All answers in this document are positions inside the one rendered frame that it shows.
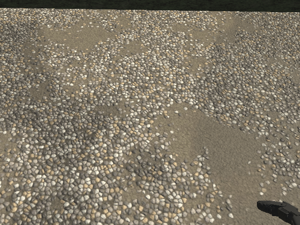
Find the right robot hand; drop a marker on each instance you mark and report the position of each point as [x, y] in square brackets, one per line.
[283, 210]

